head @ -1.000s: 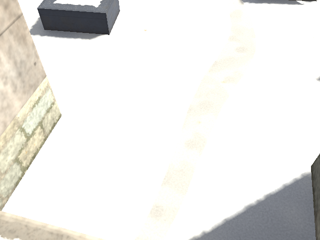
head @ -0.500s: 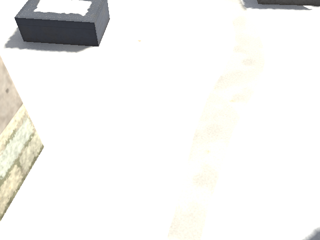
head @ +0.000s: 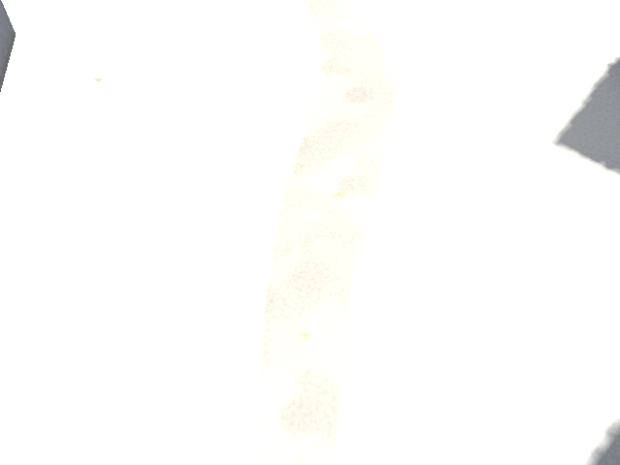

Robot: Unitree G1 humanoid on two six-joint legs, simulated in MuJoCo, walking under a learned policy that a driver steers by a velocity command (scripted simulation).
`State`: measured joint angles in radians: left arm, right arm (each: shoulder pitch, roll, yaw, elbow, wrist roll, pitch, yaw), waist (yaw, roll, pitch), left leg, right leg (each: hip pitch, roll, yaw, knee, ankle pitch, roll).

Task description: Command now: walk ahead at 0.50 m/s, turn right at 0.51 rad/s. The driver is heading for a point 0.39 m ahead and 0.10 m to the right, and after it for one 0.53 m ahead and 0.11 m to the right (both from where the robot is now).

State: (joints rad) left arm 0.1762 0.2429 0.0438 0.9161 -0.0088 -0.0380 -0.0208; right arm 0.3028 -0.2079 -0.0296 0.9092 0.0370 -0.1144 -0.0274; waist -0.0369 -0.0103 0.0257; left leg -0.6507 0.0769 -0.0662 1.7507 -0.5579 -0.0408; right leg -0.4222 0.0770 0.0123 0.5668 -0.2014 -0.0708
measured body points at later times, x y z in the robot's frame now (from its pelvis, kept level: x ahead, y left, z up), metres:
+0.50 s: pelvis +0.27 +0.06 +0.02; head +0.29 +0.07 +0.47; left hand +0.48 +0.28 -0.10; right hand +0.23 -0.21 -0.10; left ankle +0.28 +0.16 -0.73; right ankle +0.30 -0.13 -0.64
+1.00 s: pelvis +0.44 -0.07 +0.01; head +0.48 -0.11 +0.46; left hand +0.69 +0.09 -0.10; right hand +0.42 -0.37 -0.12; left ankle +0.55 +0.07 -0.66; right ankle +0.46 -0.17 -0.73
